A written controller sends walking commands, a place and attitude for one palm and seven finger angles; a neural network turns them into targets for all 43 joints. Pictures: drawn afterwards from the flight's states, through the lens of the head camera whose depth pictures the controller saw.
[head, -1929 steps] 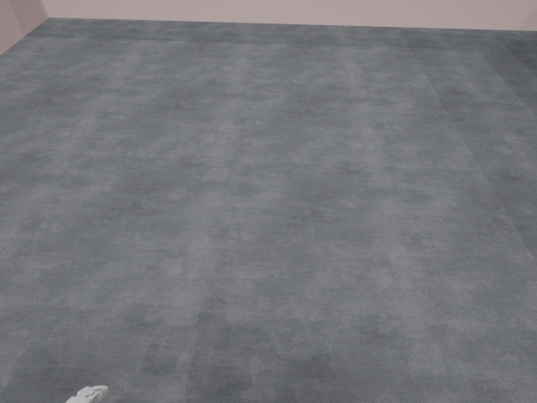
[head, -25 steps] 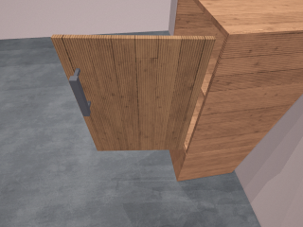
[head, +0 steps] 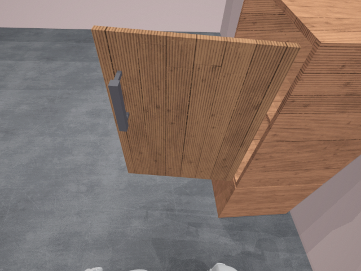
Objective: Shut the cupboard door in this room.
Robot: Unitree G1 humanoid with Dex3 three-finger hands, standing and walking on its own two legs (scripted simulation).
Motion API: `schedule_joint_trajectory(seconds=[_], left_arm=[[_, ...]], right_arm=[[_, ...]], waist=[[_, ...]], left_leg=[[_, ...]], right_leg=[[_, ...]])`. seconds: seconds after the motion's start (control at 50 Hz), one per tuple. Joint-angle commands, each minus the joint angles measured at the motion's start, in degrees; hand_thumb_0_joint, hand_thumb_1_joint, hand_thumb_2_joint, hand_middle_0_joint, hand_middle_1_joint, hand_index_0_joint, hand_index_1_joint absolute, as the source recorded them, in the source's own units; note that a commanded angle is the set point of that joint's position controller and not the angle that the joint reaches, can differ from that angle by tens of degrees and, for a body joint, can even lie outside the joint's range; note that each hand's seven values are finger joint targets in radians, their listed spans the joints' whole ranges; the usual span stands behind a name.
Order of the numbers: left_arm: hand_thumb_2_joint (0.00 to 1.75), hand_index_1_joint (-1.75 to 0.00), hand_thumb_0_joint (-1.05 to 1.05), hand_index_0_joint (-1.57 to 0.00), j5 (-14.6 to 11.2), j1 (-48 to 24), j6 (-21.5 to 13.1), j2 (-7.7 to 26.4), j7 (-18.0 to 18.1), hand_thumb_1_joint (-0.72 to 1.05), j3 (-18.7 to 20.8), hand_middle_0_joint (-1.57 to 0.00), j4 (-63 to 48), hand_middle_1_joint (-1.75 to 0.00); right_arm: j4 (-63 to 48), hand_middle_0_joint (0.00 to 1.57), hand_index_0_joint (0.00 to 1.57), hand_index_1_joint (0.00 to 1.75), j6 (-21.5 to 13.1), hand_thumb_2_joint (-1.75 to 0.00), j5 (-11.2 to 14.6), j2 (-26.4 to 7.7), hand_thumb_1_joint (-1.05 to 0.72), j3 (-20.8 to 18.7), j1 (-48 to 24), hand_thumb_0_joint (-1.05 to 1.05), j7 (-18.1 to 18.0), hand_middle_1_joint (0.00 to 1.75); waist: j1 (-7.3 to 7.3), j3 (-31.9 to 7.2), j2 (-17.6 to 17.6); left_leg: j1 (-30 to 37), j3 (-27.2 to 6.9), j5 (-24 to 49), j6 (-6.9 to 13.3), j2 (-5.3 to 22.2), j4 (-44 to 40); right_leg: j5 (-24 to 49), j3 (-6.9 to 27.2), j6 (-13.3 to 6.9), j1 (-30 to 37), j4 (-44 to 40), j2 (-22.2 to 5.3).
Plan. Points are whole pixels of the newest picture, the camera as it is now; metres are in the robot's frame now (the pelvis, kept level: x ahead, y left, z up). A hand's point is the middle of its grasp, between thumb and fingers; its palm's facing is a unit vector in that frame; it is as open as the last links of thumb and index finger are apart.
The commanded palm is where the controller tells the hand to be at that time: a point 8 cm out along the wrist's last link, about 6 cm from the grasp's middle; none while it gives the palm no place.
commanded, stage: come to a stop and stand still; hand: left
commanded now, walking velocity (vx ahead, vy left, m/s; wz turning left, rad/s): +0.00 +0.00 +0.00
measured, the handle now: (121, 102) +0.48 +0.18 +0.08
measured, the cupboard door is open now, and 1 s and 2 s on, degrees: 82 82 82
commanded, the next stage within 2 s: look again from close up in 0.66 s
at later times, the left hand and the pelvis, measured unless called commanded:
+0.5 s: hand out of the picture -0.04 +0.21 -0.16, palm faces +0.02 -0.99 -0.16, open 7.4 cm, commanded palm none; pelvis -0.02 +0.04 +0.02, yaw -1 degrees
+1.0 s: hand out of the picture -0.03 +0.21 -0.15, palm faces +0.01 -0.98 -0.22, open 7.4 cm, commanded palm none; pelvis -0.01 +0.04 +0.02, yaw -1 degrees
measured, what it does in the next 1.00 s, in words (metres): steps on the spot: right foot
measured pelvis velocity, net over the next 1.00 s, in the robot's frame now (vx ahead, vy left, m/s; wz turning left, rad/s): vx -0.01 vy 0.04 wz -0.01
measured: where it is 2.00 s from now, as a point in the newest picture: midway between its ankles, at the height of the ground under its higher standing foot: outside the picture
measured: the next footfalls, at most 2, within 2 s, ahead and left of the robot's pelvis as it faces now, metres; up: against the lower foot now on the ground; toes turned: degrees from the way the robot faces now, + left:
right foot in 0.22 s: +0.02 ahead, -0.11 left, +0.00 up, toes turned -2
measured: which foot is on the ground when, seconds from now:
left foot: down 0.00-1.00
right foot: up 0.00-0.20, down 0.22-1.00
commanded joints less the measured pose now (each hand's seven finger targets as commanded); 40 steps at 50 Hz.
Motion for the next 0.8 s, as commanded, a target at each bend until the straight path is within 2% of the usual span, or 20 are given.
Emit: schedule_joint_trajectory(seconds=[0.0,0.02,0.04,0.08,0.12,0.14,0.16,0.18,0.2,0.22,0.24,0.26,0.34,0.42,0.48,0.6,0.72,0.74,0.76,0.78], left_arm=[[0.90,-0.30,0.00,-0.20,0.4,1.4,0.1,5.1,0.2,0.90,1.9,-0.20,-4.9,-0.30],[0.90,-0.30,0.00,-0.20,0.5,5.1,-0.2,4.8,-0.1,0.90,1.9,-0.20,-3.4,-0.30],[0.90,-0.30,0.00,-0.20,0.4,7.7,-0.6,3.8,-0.3,0.90,1.5,-0.20,-2.1,-0.30],[0.90,-0.30,0.00,-0.20,0.1,8.2,-1.5,3.0,-0.3,0.90,0.6,-0.20,-1.3,-0.30],[0.90,-0.30,0.00,-0.20,-0.2,8.2,-2.2,2.6,0.0,0.90,-0.1,-0.20,-0.8,-0.30],[0.90,-0.30,0.00,-0.20,-0.3,10.3,-2.5,2.8,0.2,0.90,-0.3,-0.20,0.2,-0.30],[0.90,-0.30,0.00,-0.20,-0.2,11.5,-2.9,3.7,0.5,0.90,-0.4,-0.20,1.3,-0.30],[0.90,-0.30,0.00,-0.20,-0.1,11.3,-3.3,5.5,0.8,0.90,-0.5,-0.20,1.9,-0.30],[0.90,-0.30,0.00,-0.20,-0.2,11.0,-3.6,6.8,0.8,0.90,-0.4,-0.20,2.2,-0.30],[0.90,-0.30,0.00,-0.20,-0.1,11.0,-3.5,7.1,0.8,0.90,-0.8,-0.20,2.7,-0.30],[0.90,-0.30,0.00,-0.20,-0.2,10.9,-3.9,6.7,0.8,0.90,-0.8,-0.20,3.5,-0.30],[0.90,-0.30,0.00,-0.20,-0.3,10.3,-3.8,6.0,0.8,0.90,-1.2,-0.20,3.8,-0.30],[0.90,-0.30,0.00,-0.20,0.1,11.0,-3.0,4.7,0.8,0.90,-1.5,-0.20,5.1,-0.30],[0.90,-0.30,0.00,-0.20,0.4,13.7,-2.6,3.9,0.8,0.90,-1.5,-0.20,6.8,-0.30],[0.90,-0.30,0.00,-0.20,0.5,15.2,-2.5,3.2,0.8,0.90,-1.4,-0.20,7.8,-0.30],[0.90,-0.30,0.00,-0.20,0.4,15.8,-2.9,2.3,0.9,0.90,-1.5,-0.20,8.8,-0.30],[0.90,-0.30,0.00,-0.20,0.2,16.2,-3.2,1.5,1.1,0.90,-1.6,-0.20,9.3,-0.30],[0.90,-0.30,0.00,-0.20,1.3,15.5,-4.3,3.7,2.7,0.90,-2.8,-0.20,9.8,-0.30],[0.90,-0.30,0.00,-0.20,0.5,14.0,-4.3,5.4,2.2,0.90,-2.0,-0.20,7.2,-0.30],[0.90,-0.30,0.00,-0.20,0.5,13.9,-4.1,5.5,1.8,0.90,-1.9,-0.20,6.3,-0.30]], right_arm=[[-3.5,0.20,0.20,0.30,-0.4,-0.90,-1.2,-8.9,-0.90,-0.9,1.0,0.00,-0.4,0.30],[-3.9,0.20,0.20,0.30,-0.5,-0.90,-1.2,-8.0,-0.90,-0.3,-1.9,0.00,-0.7,0.30],[-3.9,0.20,0.20,0.30,-0.5,-0.90,-1.0,-8.0,-0.90,-0.2,-2.7,0.00,-0.8,0.30],[-2.7,0.20,0.20,0.30,-0.6,-0.90,-0.8,-8.1,-0.90,-0.2,-0.1,0.00,-0.9,0.30],[-1.0,0.20,0.20,0.30,-0.6,-0.90,-0.4,-7.4,-0.90,0.1,2.6,0.00,-1.1,0.30],[-0.3,0.20,0.20,0.30,-0.6,-0.90,0.0,-7.1,-0.90,0.2,2.8,0.00,-1.1,0.30],[0.2,0.20,0.20,0.30,-0.7,-0.90,0.4,-6.1,-0.90,0.3,3.1,0.00,-1.0,0.30],[0.2,0.20,0.20,0.30,-0.7,-0.90,0.9,-4.6,-0.90,0.7,3.6,0.00,-0.8,0.30],[0.2,0.20,0.20,0.30,-0.6,-0.90,0.9,-3.6,-0.90,0.9,3.5,0.00,-0.6,0.30],[0.8,0.20,0.20,0.30,-0.6,-0.90,0.8,-3.2,-0.90,1.1,3.6,0.00,-0.4,0.30],[1.7,0.20,0.20,0.30,-0.4,-0.90,0.5,-3.9,-0.90,1.1,2.9,0.00,-0.5,0.30],[2.3,0.20,0.20,0.30,-0.4,-0.90,0.5,-4.8,-0.90,1.0,2.7,0.00,-0.5,0.30],[4.4,0.20,0.20,0.30,-0.3,-0.90,0.4,-5.0,-0.90,1.3,2.7,0.00,-0.2,0.30],[5.5,0.20,0.20,0.30,-0.1,-0.90,0.2,-5.5,-0.90,1.1,2.9,0.00,-0.1,0.30],[6.2,0.20,0.20,0.30,-0.3,-0.90,0.2,-5.5,-0.90,1.1,3.7,0.00,-0.2,0.30],[7.8,0.20,0.20,0.30,-0.5,-0.90,0.3,-4.4,-0.90,1.1,5.9,0.00,-0.4,0.30],[8.7,0.20,0.20,0.30,-0.9,-0.90,0.4,-3.1,-0.90,1.2,7.9,0.00,-0.6,0.30],[4.2,0.20,0.20,0.30,-1.8,-0.90,0.4,-5.8,-0.90,2.0,3.8,0.00,-0.1,0.30],[2.9,0.20,0.20,0.30,-1.4,-0.90,0.0,-3.9,-0.90,2.0,6.2,0.00,0.4,0.30],[2.5,0.20,0.20,0.30,-1.4,-0.90,-0.2,-4.9,-0.90,1.8,7.3,0.00,0.5,0.30]], waist=[[0.57,1.8,16.7],[2.36,-0.4,12.6],[2.91,-2.4,10.7],[1.15,-6.2,10.3],[0.43,-7.0,9.0],[1.13,-8.1,8.3],[1.23,-8.3,5.4],[0.14,-7.1,1.4],[-0.40,-5.6,1.0],[-0.70,-6.6,2.0],[-0.67,-8.3,-4.2],[-0.72,-7.2,-5.0],[-0.43,-1.3,0.2],[0.45,0.2,3.9],[0.86,-0.3,5.9],[0.76,0.6,2.7],[0.39,-0.7,2.8],[1.17,1.2,1.3],[-0.12,-3.3,2.2],[-0.69,-3.8,6.1]], left_leg=[[-13.0,-22.3,-6.5,10.4,16.5,-30.0],[-10.2,-17.4,-0.7,10.1,14.4,-26.6],[-4.8,-13.3,6.4,9.5,12.3,-23.5],[5.6,-10.1,18.9,9.3,11.2,-19.8],[9.5,-10.0,27.9,8.9,11.1,-17.0],[9.9,-9.2,27.6,7.6,10.2,-15.2],[8.8,-8.3,24.5,5.4,8.1,-13.1],[4.8,-6.6,17.0,2.8,5.3,-12.2],[4.6,-5.0,13.4,1.4,3.5,-13.3],[7.1,-4.8,14.9,1.0,3.0,-14.4],[9.3,-4.3,15.8,0.8,3.7,-13.6],[10.0,-4.4,13.6,0.9,4.0,-14.6],[6.3,-7.4,1.4,1.6,4.9,-21.5],[2.0,-9.7,-8.2,1.8,5.4,-26.1],[0.8,-10.8,-10.3,1.9,5.9,-28.2],[1.3,-10.1,-7.1,1.9,5.4,-27.0],[3.5,-9.1,-2.8,1.9,5.1,-25.4],[-0.4,-4.9,5.3,0.7,5.5,-15.6],[0.3,-6.1,-6.4,0.7,3.0,-16.3],[-0.8,-7.6,-9.7,1.5,3.3,-17.3]], right_leg=[[-13.8,3.8,-1.3,1.5,17.7,3.3],[-11.7,3.8,-1.5,2.3,19.8,3.4],[-11.3,2.9,-1.3,2.0,17.2,3.6],[-11.7,0.9,-0.8,2.3,8.5,3.7],[-8.5,0.4,-0.5,6.3,-3.2,3.6],[-2.8,0.3,-0.4,10.1,-10.0,3.5],[3.7,2.2,-0.8,13.5,-16.4,2.4],[9.7,8.2,-2.6,15.2,-17.5,-1.6],[16.2,10.0,-4.6,13.6,-16.7,-5.3],[18.0,9.3,-5.1,12.4,-14.9,-5.8],[17.2,9.0,-4.6,12.0,-14.6,-4.0],[12.2,8.4,-4.1,10.2,-15.5,-3.6],[-3.7,6.6,-2.4,7.3,-17.6,-0.6],[-5.5,4.9,-2.0,8.6,-16.5,0.5],[-3.9,3.5,-1.8,10.0,-14.8,0.9],[-2.6,4.1,-2.0,9.7,-15.8,0.5],[-0.6,4.7,-2.3,9.3,-16.0,0.1],[-0.1,3.5,-2.8,9.1,-14.2,-0.4],[-13.7,5.0,-3.7,7.6,-14.3,-0.5],[-15.5,4.1,-4.1,5.8,-11.5,0.9]])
